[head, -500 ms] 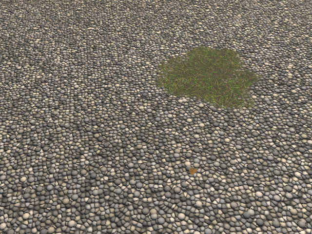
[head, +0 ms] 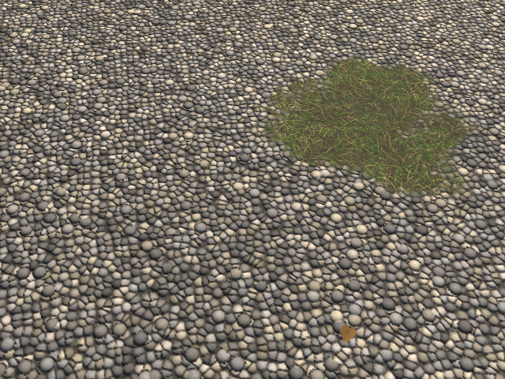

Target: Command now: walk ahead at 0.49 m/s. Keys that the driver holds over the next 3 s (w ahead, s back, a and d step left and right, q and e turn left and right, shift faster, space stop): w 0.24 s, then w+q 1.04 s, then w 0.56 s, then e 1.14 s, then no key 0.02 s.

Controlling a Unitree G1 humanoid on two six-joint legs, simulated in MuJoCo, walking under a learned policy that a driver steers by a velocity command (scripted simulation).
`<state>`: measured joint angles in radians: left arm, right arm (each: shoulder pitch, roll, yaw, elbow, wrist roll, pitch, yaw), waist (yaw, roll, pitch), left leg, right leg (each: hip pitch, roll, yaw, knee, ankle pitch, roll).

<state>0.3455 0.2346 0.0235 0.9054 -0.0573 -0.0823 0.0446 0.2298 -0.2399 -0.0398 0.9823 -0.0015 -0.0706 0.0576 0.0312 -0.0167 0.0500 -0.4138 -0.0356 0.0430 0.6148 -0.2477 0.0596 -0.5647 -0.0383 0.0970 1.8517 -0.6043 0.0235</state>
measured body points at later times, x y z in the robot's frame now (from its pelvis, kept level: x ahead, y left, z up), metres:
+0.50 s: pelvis +0.30 -0.05 +0.02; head +0.33 -0.06 +0.46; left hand +0.39 +0.22 -0.10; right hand +0.37 -0.32 -0.13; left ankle +0.25 +0.11 -0.64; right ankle +0.35 -0.13 -0.72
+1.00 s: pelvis +0.56 +0.06 +0.00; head +0.60 +0.08 +0.45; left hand +0.55 +0.35 -0.12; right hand +0.79 -0.14 -0.11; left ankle +0.60 +0.14 -0.72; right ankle +0.48 -0.12 -0.62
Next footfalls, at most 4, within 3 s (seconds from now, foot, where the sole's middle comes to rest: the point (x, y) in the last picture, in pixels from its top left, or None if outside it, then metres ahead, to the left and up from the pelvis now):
0.32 right None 0.39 -0.13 -0.76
0.88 left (211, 301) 0.63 0.16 -0.76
1.38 right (232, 197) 0.99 0.12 -0.76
1.88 left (123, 179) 1.05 0.48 -0.76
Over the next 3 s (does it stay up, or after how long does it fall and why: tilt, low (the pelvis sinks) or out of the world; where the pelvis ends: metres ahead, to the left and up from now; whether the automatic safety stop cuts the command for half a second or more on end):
stays up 1.12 0.40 0.02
